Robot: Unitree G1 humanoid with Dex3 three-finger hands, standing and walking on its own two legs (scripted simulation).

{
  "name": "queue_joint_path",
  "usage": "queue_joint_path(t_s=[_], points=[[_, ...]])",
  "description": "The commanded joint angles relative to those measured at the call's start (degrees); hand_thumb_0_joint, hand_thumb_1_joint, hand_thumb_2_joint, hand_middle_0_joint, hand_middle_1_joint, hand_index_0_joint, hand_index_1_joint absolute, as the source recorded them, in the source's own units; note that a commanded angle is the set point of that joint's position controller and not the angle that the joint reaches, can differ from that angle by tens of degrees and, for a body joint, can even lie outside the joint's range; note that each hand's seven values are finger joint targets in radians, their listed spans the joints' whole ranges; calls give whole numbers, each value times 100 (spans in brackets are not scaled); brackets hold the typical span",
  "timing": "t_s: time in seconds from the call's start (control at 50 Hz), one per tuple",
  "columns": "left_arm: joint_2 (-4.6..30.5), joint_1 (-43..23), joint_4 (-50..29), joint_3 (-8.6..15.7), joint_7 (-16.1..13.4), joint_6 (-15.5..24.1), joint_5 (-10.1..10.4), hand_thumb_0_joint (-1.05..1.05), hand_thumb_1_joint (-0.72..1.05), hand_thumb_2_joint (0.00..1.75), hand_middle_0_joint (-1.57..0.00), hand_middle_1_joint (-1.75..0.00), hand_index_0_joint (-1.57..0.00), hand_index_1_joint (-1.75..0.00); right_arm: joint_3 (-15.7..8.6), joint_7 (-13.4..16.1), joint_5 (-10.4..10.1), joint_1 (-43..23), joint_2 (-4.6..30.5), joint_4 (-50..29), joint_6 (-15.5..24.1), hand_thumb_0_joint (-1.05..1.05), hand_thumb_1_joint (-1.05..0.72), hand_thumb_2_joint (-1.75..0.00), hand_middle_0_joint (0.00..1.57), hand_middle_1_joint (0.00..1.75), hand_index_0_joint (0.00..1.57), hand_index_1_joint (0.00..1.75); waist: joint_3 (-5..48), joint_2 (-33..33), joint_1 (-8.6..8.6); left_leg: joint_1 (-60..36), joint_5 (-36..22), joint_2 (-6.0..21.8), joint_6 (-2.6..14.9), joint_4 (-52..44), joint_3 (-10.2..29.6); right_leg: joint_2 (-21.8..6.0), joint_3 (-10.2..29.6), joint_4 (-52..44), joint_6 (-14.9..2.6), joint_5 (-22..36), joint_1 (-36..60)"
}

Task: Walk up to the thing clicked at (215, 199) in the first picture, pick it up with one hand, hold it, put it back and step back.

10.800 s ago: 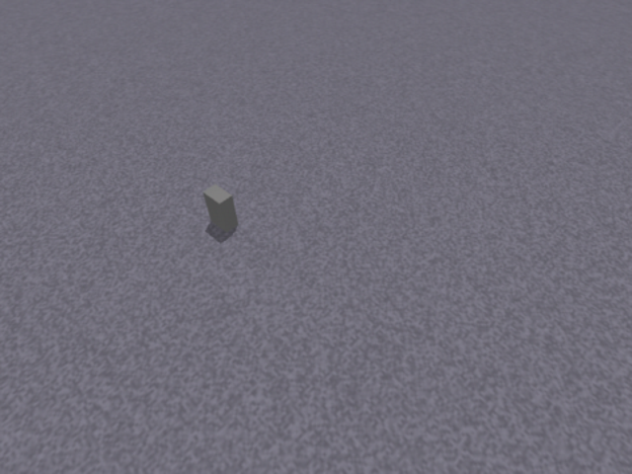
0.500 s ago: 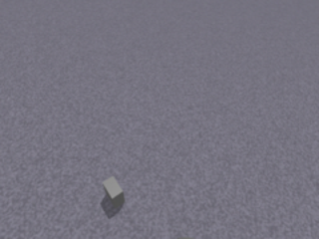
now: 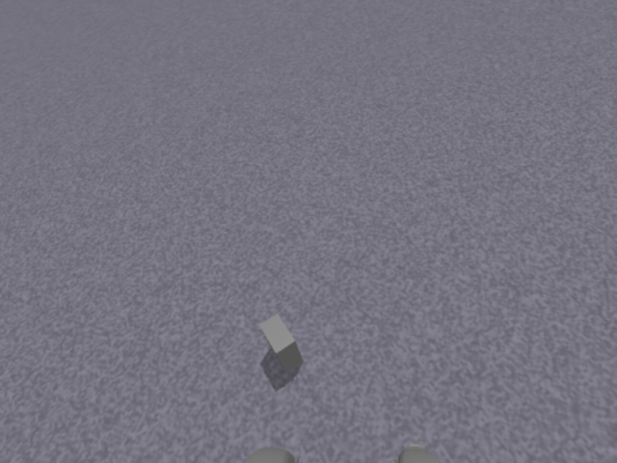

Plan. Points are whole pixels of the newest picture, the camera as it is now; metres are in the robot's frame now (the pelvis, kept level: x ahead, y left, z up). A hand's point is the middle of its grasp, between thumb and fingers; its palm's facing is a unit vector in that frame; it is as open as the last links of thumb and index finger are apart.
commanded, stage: walk up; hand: left
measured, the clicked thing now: (282, 344) +0.54 +0.20 -0.66
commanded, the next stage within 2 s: stand in 1.84 s
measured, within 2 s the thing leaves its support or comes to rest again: neither
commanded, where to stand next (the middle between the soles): +0.17 +0.02 m, yaw -6 degrees
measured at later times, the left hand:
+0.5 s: hand out of the picture +0.13 +0.27 -0.14, palm faces -0.06 -0.92 -0.38, open 7.3 cm
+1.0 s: hand (121, 426) +0.21 +0.33 -0.14, palm faces -0.15 -0.90 -0.40, open 7.3 cm
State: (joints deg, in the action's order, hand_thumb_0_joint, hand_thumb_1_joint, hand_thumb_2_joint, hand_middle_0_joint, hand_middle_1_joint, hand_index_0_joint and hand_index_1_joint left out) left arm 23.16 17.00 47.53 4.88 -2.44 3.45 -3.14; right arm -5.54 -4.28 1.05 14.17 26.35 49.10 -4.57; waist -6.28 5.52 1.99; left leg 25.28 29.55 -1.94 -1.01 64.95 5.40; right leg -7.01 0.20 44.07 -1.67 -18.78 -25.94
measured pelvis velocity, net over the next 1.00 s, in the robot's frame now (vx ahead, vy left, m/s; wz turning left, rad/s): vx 0.12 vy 0.05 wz -0.11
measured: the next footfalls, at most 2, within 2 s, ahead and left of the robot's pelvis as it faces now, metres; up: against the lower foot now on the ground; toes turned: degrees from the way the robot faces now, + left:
left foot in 0.08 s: +0.02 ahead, +0.16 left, +0.00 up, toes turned +4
right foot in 0.44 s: +0.20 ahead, -0.12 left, +0.00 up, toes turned -2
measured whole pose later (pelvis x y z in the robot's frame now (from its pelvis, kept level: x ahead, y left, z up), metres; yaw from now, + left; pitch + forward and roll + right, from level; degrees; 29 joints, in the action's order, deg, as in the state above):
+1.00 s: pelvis +0.12 +0.05 +0.01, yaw -6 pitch -2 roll +0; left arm 25.0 12.1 58.1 1.8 -0.3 0.5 0.1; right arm -1.7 -0.3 0.8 14.8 21.7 54.7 2.7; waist -6.7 -1.2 -0.9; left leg 15.2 20.1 1.3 2.1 37.2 -5.7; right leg -0.4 1.4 38.7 -1.6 -20.0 -18.8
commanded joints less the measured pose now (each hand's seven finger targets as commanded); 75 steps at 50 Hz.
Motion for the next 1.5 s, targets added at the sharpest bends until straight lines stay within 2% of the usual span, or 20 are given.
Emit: queue_joint_path(t_s=[0.0,0.04,0.06,0.1,0.16,0.3,0.38,0.4,0.44,0.46,0.6,0.66,0.7,0.72,0.82,0.94,1.02,1.06,1.16,1.48], points=[[1937,164,-339,539,85,-60,16,0,90,90,-20,-30,-20,-30,-267,29,17,530,847,-337,364,0,-90,-90,20,30,20,30,606,-2328,-133,-1009,429,-64,262,-2626,-1015,-466,1237,-2300,-709,-1954,399],[1626,-32,-436,379,55,-177,47,0,90,90,-20,-30,-20,-30,-427,79,136,1641,884,49,396,0,-90,-90,20,30,20,30,644,-784,-877,-3313,-473,-188,385,-4014,-1146,148,431,-667,-263,-2451,-1377],[1040,-73,-586,188,-7,-169,97,0,90,90,-20,-30,-20,-30,-485,122,287,1661,1236,-94,420,0,-90,-90,20,30,20,30,184,959,-1011,-3342,1114,738,569,-4915,864,919,46,1330,-124,-2312,-2753],[1396,-891,-768,161,-67,-87,179,0,90,90,-20,-30,-20,-30,-528,192,108,1032,1974,-379,554,0,-90,-90,20,30,20,30,-978,-50,-1005,-1523,3626,2838,1362,-6172,3820,567,1126,2096,23,-1030,-3454],[1512,208,-46,218,301,-20,241,0,90,90,-20,-30,-20,-30,-283,326,11,166,1443,-404,844,0,-90,-90,20,30,20,30,-660,-340,-247,-1459,1662,1936,1280,-5459,1810,412,1121,1906,98,304,-2148],[1087,-207,-32,138,495,-119,307,0,90,90,-20,-30,-20,-30,-76,371,33,-59,1050,-293,895,0,-90,-90,20,30,20,30,-593,483,-185,-256,-613,1517,1053,-4873,-332,342,312,-25,169,703,238],[1133,388,360,107,119,59,383,0,90,90,-20,-30,-20,-30,30,379,2,141,669,-301,466,0,-90,-90,20,30,20,30,327,120,-14,-747,-2778,816,802,-2119,-1024,749,-267,-1638,260,1758,1743],[1534,614,412,215,32,133,326,0,90,90,-20,-30,-20,-30,87,374,-36,686,491,-268,414,0,-90,-90,20,30,20,30,700,-760,19,-370,-1758,574,623,-1105,-989,426,403,-1832,177,2640,2349],[2164,987,140,415,253,132,217,0,90,90,-20,-30,-20,-30,-36,343,-118,1002,909,-395,603,0,-90,-90,20,30,20,30,1621,-2118,148,794,1026,71,546,228,-490,-1381,4052,-2527,-1408,-1642,3051],[2095,721,62,410,260,144,260,0,90,90,-20,-30,-20,-30,-149,366,-33,583,1219,-323,578,0,-90,-90,20,30,20,30,1077,-1321,136,858,946,445,474,285,-55,-1567,4436,-2898,-1544,-3198,2249],[1658,-180,-119,190,223,55,141,0,90,90,-20,-30,-20,-30,-130,271,22,975,834,58,572,0,-90,-90,20,30,20,30,484,-1598,-260,-568,-267,397,335,-1445,-728,-530,1783,-2570,-1004,-1430,-91],[1213,-724,-145,7,208,-87,226,0,90,90,-20,-30,-20,-30,-181,327,86,1338,782,289,647,0,-90,-90,20,30,20,30,436,-1005,-666,-1974,-1139,245,306,-2899,-682,-51,1072,-1338,-518,-1900,-1372],[624,-511,-126,-195,163,-172,326,0,90,90,-20,-30,-20,-30,-223,444,190,690,1410,-12,761,0,-90,-90,20,30,20,30,-90,587,-433,-833,1681,2039,567,-5470,2544,1114,433,855,-47,-1060,-1592],[1163,-478,64,-60,94,-189,319,0,90,90,-20,-30,-20,-30,-223,459,114,103,1642,-175,784,0,-90,-90,20,30,20,30,-433,135,-389,-46,2013,2419,888,-5660,2888,724,987,1062,6,-921,-1148],[1264,-44,707,-15,209,-153,314,0,90,90,-20,-30,-20,-30,-72,485,19,-259,1155,-3,909,0,-90,-90,20,30,20,30,180,43,-172,-877,-960,1737,936,-4569,917,620,695,748,102,-430,-249],[949,-586,639,-149,172,-122,318,0,90,90,-20,-30,-20,-30,1,543,-59,94,1050,254,849,0,-90,-90,20,30,20,30,721,345,-313,-2041,-5180,1583,832,-3456,142,651,-74,-825,-16,-111,461],[1454,-502,733,-54,159,-19,282,0,90,90,-20,-30,-20,-30,158,545,-220,3,659,225,798,0,-90,-90,20,30,20,30,1377,-775,-196,-826,-3391,807,248,-2784,-438,-283,1289,-1268,-611,3076,2377],[1412,-743,709,-102,186,-71,372,0,90,90,-20,-30,-20,-30,146,571,-148,-100,678,426,794,0,-90,-90,20,30,20,30,1367,-956,-236,-1224,-1772,554,276,-2895,-529,-602,1477,-1242,-868,2748,1832],[1054,-1240,767,-255,204,-135,321,0,90,90,-20,-30,-20,-30,126,518,-127,-404,1003,690,858,0,-90,-90,20,30,20,30,786,-680,-275,-1575,-2777,1434,828,-3897,180,298,375,-934,-108,1750,1038],[951,-1803,1259,-269,250,-106,275,0,90,90,-20,-30,-20,-30,267,428,-40,-1108,682,1169,758,0,-90,-90,20,30,20,30,746,-769,-274,-1968,-1756,913,320,-4568,-557,13,877,-2504,-97,1198,1454]])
